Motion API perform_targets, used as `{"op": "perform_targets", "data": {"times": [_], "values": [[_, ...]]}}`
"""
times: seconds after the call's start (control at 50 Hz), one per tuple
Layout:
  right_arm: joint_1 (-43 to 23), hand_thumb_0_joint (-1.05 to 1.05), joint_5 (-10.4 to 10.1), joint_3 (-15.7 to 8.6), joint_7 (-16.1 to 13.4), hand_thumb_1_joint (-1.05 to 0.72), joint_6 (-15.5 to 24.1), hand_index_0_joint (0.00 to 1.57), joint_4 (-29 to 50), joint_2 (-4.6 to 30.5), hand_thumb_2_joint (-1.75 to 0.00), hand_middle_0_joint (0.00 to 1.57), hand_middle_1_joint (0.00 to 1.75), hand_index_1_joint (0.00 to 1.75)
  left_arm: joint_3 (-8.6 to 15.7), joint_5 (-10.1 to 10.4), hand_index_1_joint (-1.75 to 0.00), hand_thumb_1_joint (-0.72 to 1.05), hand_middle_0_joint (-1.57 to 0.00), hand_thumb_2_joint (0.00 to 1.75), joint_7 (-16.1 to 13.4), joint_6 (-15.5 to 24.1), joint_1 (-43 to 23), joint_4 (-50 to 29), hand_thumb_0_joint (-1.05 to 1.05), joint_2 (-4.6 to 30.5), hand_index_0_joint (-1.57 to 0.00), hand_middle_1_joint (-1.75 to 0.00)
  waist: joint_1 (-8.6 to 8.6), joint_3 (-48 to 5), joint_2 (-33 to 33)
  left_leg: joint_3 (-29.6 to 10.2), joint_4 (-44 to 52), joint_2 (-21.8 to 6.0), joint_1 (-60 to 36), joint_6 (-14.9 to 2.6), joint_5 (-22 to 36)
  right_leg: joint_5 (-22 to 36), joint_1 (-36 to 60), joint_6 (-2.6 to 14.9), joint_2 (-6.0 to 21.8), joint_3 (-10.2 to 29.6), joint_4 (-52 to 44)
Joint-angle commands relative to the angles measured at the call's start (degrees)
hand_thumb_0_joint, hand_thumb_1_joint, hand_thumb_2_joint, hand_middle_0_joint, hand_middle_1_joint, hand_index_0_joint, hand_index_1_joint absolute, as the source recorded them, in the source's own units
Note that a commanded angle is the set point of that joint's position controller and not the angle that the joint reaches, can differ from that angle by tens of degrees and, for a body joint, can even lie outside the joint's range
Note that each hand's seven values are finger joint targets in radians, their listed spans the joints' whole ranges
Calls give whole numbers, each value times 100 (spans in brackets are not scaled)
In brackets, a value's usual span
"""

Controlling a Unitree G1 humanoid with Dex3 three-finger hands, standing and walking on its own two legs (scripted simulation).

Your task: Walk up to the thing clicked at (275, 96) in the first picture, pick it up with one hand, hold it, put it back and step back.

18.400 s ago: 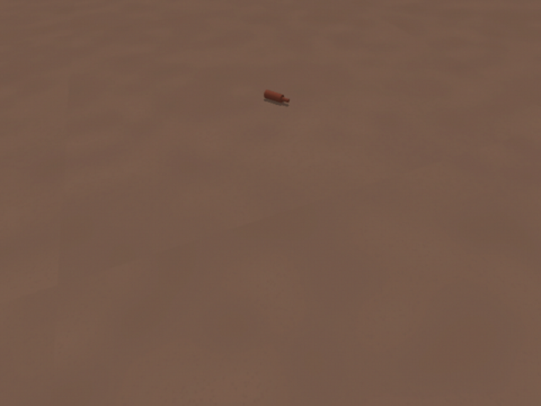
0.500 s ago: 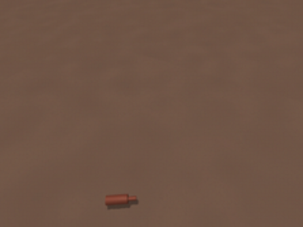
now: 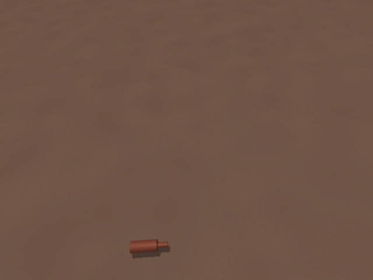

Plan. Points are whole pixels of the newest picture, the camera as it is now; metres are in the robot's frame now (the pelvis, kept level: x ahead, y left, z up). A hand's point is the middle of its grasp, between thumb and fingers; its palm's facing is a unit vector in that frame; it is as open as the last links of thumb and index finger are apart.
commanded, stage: stand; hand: left
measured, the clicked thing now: (149, 245) +0.44 +0.25 -0.75
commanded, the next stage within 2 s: none
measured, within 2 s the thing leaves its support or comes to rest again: neither
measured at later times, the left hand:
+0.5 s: hand out of the picture +0.05 +0.25 -0.16, palm faces -0.03 -0.94 -0.34, open 7.4 cm
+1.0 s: hand out of the picture +0.06 +0.25 -0.16, palm faces -0.03 -0.94 -0.34, open 7.4 cm
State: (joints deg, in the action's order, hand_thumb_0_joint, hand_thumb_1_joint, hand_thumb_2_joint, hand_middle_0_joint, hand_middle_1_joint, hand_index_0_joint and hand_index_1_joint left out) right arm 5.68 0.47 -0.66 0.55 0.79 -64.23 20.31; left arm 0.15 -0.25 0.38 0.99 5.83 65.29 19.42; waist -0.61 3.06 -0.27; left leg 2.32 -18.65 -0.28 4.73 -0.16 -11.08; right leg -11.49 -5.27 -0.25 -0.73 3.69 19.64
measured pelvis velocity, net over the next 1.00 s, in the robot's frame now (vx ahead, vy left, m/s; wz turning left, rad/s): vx -0.01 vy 0.00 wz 0.02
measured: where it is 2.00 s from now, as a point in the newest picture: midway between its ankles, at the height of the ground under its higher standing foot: outside the picture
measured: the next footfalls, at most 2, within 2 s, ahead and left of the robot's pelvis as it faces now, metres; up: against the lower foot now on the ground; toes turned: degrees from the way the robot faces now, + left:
none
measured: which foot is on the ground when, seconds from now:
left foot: down 0.00-1.00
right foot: down 0.00-1.00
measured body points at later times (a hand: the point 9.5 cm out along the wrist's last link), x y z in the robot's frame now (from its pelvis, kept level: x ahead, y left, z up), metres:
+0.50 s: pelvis -0.02 +0.00 +0.00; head -0.01 +0.00 +0.45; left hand +0.06 +0.30 -0.13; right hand +0.06 -0.31 -0.13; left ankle -0.01 +0.11 -0.75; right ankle -0.01 -0.12 -0.75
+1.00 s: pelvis -0.01 +0.00 +0.00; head +0.00 +0.00 +0.45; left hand +0.06 +0.30 -0.13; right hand +0.07 -0.30 -0.13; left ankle -0.01 +0.12 -0.75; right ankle -0.01 -0.12 -0.75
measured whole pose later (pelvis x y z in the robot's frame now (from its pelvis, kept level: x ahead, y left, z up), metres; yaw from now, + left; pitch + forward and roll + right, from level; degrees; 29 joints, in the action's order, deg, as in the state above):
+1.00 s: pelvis -0.01 +0.00 +0.00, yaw +1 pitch -2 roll +0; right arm 5.9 0.6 -0.1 0.9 0.4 -65.4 20.0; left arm -0.9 -0.5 0.3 1.0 7.0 64.3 20.2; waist -0.5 3.0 0.2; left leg 1.1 -17.6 0.2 6.1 -0.4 -9.2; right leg -9.8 -5.9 -0.5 -0.2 2.5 17.9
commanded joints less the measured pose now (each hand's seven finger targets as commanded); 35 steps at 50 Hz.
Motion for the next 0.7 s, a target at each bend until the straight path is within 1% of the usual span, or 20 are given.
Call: {"op": "perform_targets", "data": {"times": [0.0, 0.02, 0.04, 0.08, 0.1, 0.18, 0.24, 0.26, 0.28, 0.3, 0.36, 0.38, 0.44, 0.46, 0.52, 0.56, 0.6, 0.64, 0.66, 0.68], "values": [[-327, 0, -28, -239, -112, -90, 131, 20, 297, 1175, -90, 20, 30, 30, 200, 6, -30, 90, -20, 90, -122, 113, -260, -349, 0, 1250, -20, -30, 3, -577, 55, -587, 220, -787, -337, -101, 1608, 1828, 5, 125, 710, 387, -194], [-282, 0, -21, -240, -115, -90, 127, 20, 283, 1200, -90, 20, 30, 30, 196, 12, -30, 90, -20, 90, -119, 118, -242, -365, 0, 1254, -20, -30, 1, -678, 6, -552, 188, -780, -399, -110, 1663, 1939, 50, 116, 744, 422, -237], [-270, 0, -21, -211, -112, -90, 115, 20, 269, 1126, -90, 20, 30, 30, 199, 16, -30, 90, -20, 90, -124, 110, -311, -359, 0, 1287, -20, -30, -21, -561, 93, -573, 274, -757, -249, -79, 1434, 1700, 34, 119, 715, 396, -286], [-356, 0, -25, -209, -101, -90, 101, 20, 260, 1160, -90, 20, 30, 30, 175, 9, -30, 90, -20, 90, -124, 115, -288, -355, 0, 1244, -20, -30, 6, -556, 60, -586, 293, -747, -246, -82, 1166, 1509, 11, 101, 734, 417, -367], [-339, 0, -15, -211, -102, -90, 95, 20, 252, 1152, -90, 20, 30, 30, 190, 0, -30, 90, -20, 90, -125, 114, -328, -376, 0, 1302, -20, -30, -7, -630, 74, -574, 308, -761, -312, -85, 1183, 1486, 16, 118, 745, 424, -349], [-358, 0, -9, -206, -83, -90, 78, 20, 198, 1164, -90, 20, 30, 30, 168, -10, -30, 90, -20, 90, -116, 97, -322, -360, 0, 1275, -20, -30, 5, -376, 97, -627, 447, -724, -131, -65, 549, 785, -212, 110, 692, 414, -520], [-373, 0, 3, -212, -63, -90, 82, 20, 185, 1155, -90, 20, 30, 30, 165, -16, -30, 90, -20, 90, -116, 108, -348, -370, 0, 1311, -20, -30, -8, -333, 109, -657, 449, -728, -34, -70, 465, 651, -205, 117, 706, 431, -561], [-369, 0, 8, -222, -61, -90, 90, 20, 194, 1185, -90, 20, 30, 30, 166, -17, -30, 90, -20, 90, -109, 120, -320, -393, 0, 1298, -20, -30, 2, -526, 47, -618, 410, -738, -184, -90, 540, 829, -153, 128, 751, 468, -542], [-411, 0, -10, -215, -56, -90, 86, 20, 184, 1135, -90, 20, 30, 30, 155, -24, -30, 90, -20, 90, -114, 114, -318, -368, 0, 1297, -20, -30, 10, -372, 143, -668, 435, -737, -119, -79, 525, 762, -239, 125, 727, 441, -565], [-331, 0, 6, -223, -59, -90, 87, 20, 183, 1171, -90, 20, 30, 30, 169, -18, -30, 90, -20, 90, -113, 125, -310, -392, 0, 1311, -20, -30, -8, -494, 61, -635, 425, -730, -138, -96, 471, 763, -183, 122, 742, 464, -565], [-310, 0, 11, -211, -49, -90, 79, 20, 162, 1108, -90, 20, 30, 30, 164, -23, -30, 90, -20, 90, -120, 127, -338, -380, 0, 1346, -20, -30, -26, -296, 232, -673, 430, -709, -27, -84, 365, 520, -297, 128, 732, 463, -618], [-290, 0, 8, -226, -46, -90, 82, 20, 165, 1164, -90, 20, 30, 30, 153, -21, -30, 90, -20, 90, -113, 131, -267, -387, 0, 1306, -20, -30, -19, -396, 102, -654, 400, -723, -151, -98, 408, 607, -316, 129, 746, 471, -612], [-277, 0, 22, -233, -40, -90, 83, 20, 147, 1173, -90, 20, 30, 30, 146, -22, -30, 90, -20, 90, -111, 125, -247, -396, 0, 1302, -20, -30, -9, -355, 34, -669, 421, -706, -24, -97, 229, 352, -326, 127, 724, 472, -666], [-244, 0, 21, -217, -42, -90, 79, 20, 134, 1140, -90, 20, 30, 30, 158, -12, -30, 90, -20, 90, -108, 115, -259, -403, 0, 1329, -20, -30, -12, -223, 61, -671, 457, -684, 57, -88, 105, 135, -402, 134, 719, 497, -677], [-247, 0, 14, -226, -40, -90, 89, 20, 144, 1168, -90, 20, 30, 30, 149, -21, -30, 90, -20, 90, -103, 128, -185, -408, 0, 1325, -20, -30, 7, -423, 6, -700, 424, -726, -23, -109, 345, 528, -252, 150, 737, 457, -579], [-221, 0, 21, -215, -48, -90, 97, 20, 147, 1153, -90, 20, 30, 30, 149, -16, -30, 90, -20, 90, -95, 118, -167, -401, 0, 1314, -20, -30, 15, -385, -2, -711, 469, -718, 41, -104, 234, 413, -255, 143, 712, 437, -558], [-229, 0, 1, -222, -52, -90, 95, 20, 154, 1158, -90, 20, 30, 30, 139, -30, -30, 90, -20, 90, -103, 119, -138, -388, 0, 1312, -20, -30, 6, -444, 68, -721, 409, -736, -81, -109, 499, 661, -272, 150, 723, 410, -499], [-147, 0, 12, -209, -63, -90, 99, 20, 132, 1167, -90, 20, 30, 30, 147, -16, -30, 90, -20, 90, -95, 113, -165, -407, 0, 1320, -20, -30, -5, -419, 21, -703, 447, -727, -33, -118, 389, 570, -277, 153, 726, 440, -511], [-201, 0, -1, -210, -60, -90, 91, 20, 120, 1180, -90, 20, 30, 30, 129, -17, -30, 90, -20, 90, -95, 108, -99, -377, 0, 1272, -20, -30, 18, -277, 0, -747, 468, -719, 37, -118, 251, 403, -354, 138, 702, 422, -532], [-206, 0, 7, -214, -54, -90, 96, 20, 149, 1174, -90, 20, 30, 30, 131, -25, -30, 90, -20, 90, -94, 117, -99, -385, 0, 1307, -20, -30, 18, -423, 55, -725, 416, -730, -55, -131, 433, 593, -257, 156, 735, 425, -495]]}}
